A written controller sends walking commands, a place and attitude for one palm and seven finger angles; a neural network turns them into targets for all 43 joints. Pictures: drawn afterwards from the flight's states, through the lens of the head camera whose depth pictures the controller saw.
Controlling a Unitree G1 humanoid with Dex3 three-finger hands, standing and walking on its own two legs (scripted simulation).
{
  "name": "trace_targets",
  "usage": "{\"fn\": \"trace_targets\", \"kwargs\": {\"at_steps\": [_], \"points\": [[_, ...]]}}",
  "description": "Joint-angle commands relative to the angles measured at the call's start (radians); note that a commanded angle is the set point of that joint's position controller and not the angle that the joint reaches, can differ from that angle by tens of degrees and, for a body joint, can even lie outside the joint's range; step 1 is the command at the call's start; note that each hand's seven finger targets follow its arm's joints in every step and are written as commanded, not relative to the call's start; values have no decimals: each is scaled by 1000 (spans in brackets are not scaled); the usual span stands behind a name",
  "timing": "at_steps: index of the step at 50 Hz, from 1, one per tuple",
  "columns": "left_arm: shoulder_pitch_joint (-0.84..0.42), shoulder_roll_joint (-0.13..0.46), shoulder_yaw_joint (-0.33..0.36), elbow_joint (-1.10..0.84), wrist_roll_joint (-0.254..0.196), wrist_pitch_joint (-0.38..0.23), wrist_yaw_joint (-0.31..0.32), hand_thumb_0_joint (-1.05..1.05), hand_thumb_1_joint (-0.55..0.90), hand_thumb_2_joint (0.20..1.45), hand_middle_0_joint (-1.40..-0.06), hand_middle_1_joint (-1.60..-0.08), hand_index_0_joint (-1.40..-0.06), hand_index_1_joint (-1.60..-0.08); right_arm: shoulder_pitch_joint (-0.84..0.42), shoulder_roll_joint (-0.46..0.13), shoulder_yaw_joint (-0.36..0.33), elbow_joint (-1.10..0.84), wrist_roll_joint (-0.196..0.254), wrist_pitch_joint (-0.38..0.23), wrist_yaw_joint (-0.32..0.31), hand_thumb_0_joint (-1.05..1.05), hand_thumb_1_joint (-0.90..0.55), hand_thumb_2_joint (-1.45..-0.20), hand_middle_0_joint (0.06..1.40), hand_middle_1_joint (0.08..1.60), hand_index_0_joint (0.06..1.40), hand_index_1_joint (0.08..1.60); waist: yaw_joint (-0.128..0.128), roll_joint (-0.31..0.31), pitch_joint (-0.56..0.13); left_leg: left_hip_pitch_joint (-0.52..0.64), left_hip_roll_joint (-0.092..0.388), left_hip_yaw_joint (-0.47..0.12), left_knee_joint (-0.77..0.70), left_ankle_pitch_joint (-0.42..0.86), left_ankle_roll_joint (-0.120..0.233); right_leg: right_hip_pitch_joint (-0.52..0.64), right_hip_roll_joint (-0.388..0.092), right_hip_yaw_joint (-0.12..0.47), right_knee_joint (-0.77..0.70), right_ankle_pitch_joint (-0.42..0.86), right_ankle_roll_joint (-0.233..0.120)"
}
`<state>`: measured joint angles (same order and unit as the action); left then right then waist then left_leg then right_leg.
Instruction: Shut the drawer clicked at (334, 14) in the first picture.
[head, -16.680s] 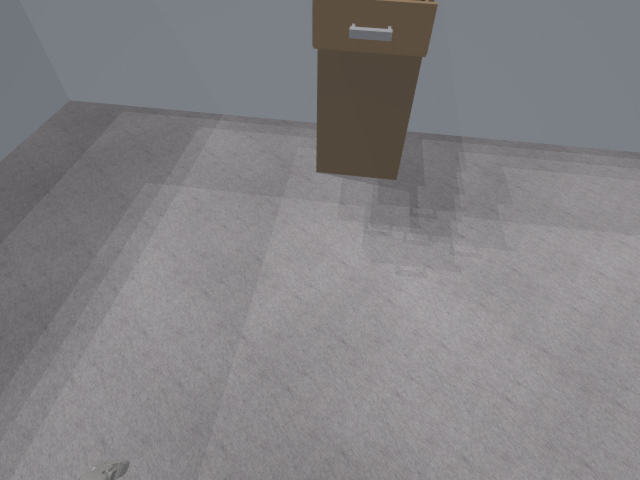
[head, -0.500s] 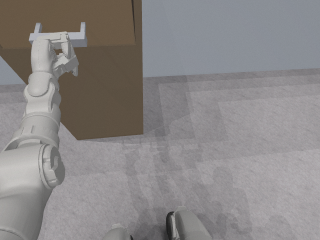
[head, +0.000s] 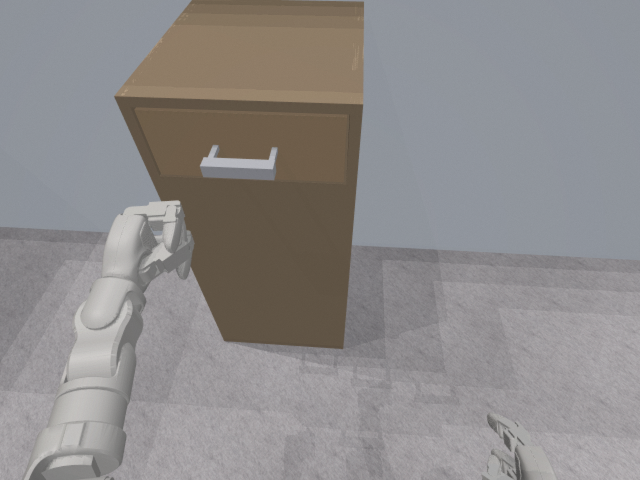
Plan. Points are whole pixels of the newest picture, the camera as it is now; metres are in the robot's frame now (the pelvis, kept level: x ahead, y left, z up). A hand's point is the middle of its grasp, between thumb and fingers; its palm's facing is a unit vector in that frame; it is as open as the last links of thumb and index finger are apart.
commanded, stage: draw the hand back to the body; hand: left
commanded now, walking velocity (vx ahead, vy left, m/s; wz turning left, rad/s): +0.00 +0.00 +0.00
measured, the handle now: (241, 160) +0.61 +0.16 +0.05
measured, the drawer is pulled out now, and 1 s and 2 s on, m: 0.00 0.00 0.00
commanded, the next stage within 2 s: step back with the hand held close in 0.84 s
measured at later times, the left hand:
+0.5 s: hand (78, 331) +0.23 +0.23 +0.16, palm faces +0.34 -0.88 -0.32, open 3.2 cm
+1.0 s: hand (16, 388) +0.17 +0.24 +0.18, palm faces +0.43 -0.82 -0.38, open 3.2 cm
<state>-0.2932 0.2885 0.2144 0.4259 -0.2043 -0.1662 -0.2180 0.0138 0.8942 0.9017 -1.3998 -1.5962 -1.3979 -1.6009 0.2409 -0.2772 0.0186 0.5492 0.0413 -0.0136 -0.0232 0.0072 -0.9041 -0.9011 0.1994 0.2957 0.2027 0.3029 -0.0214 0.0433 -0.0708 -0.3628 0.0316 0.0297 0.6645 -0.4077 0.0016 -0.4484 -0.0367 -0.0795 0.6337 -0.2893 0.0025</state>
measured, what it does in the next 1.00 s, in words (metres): stands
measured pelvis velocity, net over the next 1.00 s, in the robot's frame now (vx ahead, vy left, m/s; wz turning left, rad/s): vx -0.01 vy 0.00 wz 0.01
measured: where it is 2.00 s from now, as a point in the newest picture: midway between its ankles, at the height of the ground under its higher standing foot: outside the picture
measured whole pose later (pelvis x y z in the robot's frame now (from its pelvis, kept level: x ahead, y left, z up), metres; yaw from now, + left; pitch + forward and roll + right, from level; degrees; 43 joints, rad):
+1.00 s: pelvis -0.01 +0.00 +0.02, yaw +0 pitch -6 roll -1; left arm 0.49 0.31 0.28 -0.44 -0.04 -0.11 0.11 0.01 0.89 0.90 -1.40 -1.60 -1.40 -1.60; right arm 0.21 -0.22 0.03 0.63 -0.02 -0.15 -0.08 0.01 -0.90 -0.90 0.20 0.30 0.21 0.30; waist 0.07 0.07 0.03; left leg -0.04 0.03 0.03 0.43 -0.29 0.00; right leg -0.12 -0.03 -0.09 0.40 -0.18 0.00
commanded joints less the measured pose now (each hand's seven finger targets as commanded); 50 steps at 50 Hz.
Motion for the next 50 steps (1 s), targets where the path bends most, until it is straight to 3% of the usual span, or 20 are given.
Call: {"fn": "trace_targets", "kwargs": {"at_steps": [1,2,6,7,9,13,16,17,25,33,34,37,44,48,49,50], "points": [[-169,147,-27,-405,82,-19,182,0,900,900,-1400,-1600,-1400,-1600,-100,-95,-32,-121,-2,-55,-33,0,-900,-900,200,300,200,300,24,-43,-155,77,-29,-7,-198,284,20,274,23,35,-137,221,-29],[-124,138,-26,-397,92,0,211,0,900,900,-1400,-1600,-1400,-1600,-107,-88,-26,-111,-3,-50,-38,0,-900,-900,200,300,200,300,25,-62,-119,86,-25,-6,-214,282,21,287,22,35,-149,219,-27],[-81,175,7,-530,125,23,274,0,900,900,-1400,-1600,-1400,-1600,-136,-81,-16,-98,-15,-49,-56,0,-900,-900,200,300,200,300,35,-22,-119,163,-30,-4,-268,306,22,356,23,36,-202,232,-29],[-62,163,1,-565,131,26,282,0,900,900,-1400,-1600,-1400,-1600,-142,-71,-11,-99,-19,-52,-57,0,-900,-900,200,300,200,300,38,8,-120,182,-31,-4,-281,319,20,375,20,38,-208,243,-29],[-5,162,9,-624,137,32,296,0,900,900,-1400,-1600,-1400,-1600,-154,-65,-7,-97,-25,-59,-59,0,-900,-900,200,300,200,300,45,10,-119,216,-31,-5,-299,346,18,402,23,32,-224,261,-29],[121,153,12,-728,143,37,307,0,900,900,-1400,-1600,-1400,-1600,-170,-58,-4,-94,-36,-75,-59,0,-900,-900,200,300,200,300,53,26,-77,246,-29,-8,-325,368,17,427,27,31,-256,265,-28],[237,155,28,-775,147,39,311,0,900,900,-1400,-1600,-1400,-1600,-178,-62,-7,-90,-43,-85,-56,0,-900,-900,200,300,200,300,60,-8,-46,244,-27,-16,-337,375,15,438,34,26,-270,257,-28],[251,147,24,-816,146,36,311,0,900,900,-1400,-1600,-1400,-1600,-179,-56,-6,-94,-44,-88,-53,0,-900,-900,200,300,200,300,58,13,-43,251,-27,-16,-341,370,13,439,30,28,-271,252,-26],[541,179,124,-977,149,24,323,0,900,900,-1400,-1600,-1400,-1600,-177,-49,-19,-92,-54,-114,-46,0,-900,-900,200,300,200,300,82,4,-14,234,-24,-16,-332,400,12,458,29,26,-267,273,-23],[751,219,209,-1115,153,2,340,0,900,900,-1400,-1600,-1400,-1600,-165,-44,-30,-102,-51,-164,-55,0,-900,-900,200,300,200,300,97,13,34,221,-21,-17,-328,339,10,428,32,29,-281,210,-21],[740,185,177,-1098,156,3,337,0,900,900,-1400,-1600,-1400,-1600,-160,-43,-28,-93,-51,-167,-56,0,-900,-900,200,300,200,300,87,-3,65,217,-21,-15,-326,335,12,406,32,26,-283,203,-20],[685,173,154,-1066,161,7,340,0,900,900,-1400,-1600,-1400,-1600,-150,-52,-31,-79,-50,-178,-64,0,-900,-900,200,300,200,300,72,-17,124,213,-19,-17,-333,268,18,354,30,28,-308,127,-17],[689,192,179,-1080,163,-2,352,0,900,900,-1400,-1600,-1400,-1600,-151,-45,-28,-71,-56,-196,-69,0,-900,-900,200,300,200,300,90,0,54,225,-25,-19,-331,281,19,407,22,35,-295,144,-21],[695,189,181,-1089,164,-1,352,0,900,900,-1400,-1600,-1400,-1600,-161,-40,-23,-71,-56,-199,-66,0,-900,-900,200,300,200,300,93,33,66,213,-23,-23,-335,281,12,415,24,37,-293,144,-24],[611,304,316,-1146,161,-46,355,0,900,900,-1400,-1600,-1400,-1600,-147,-68,-28,-109,-55,-163,-60,0,-900,-900,200,300,200,300,46,0,143,120,-10,-23,-308,203,37,312,-23,140,-353,148,-21],[721,226,261,-1051,167,-46,346,0,900,900,-1400,-1600,-1400,-1600,-142,-50,-33,-91,-56,-140,-60,0,-900,-900,200,300,200,300,42,-55,130,130,-13,-33,-285,203,37,295,-46,138,-372,125,-25]]}}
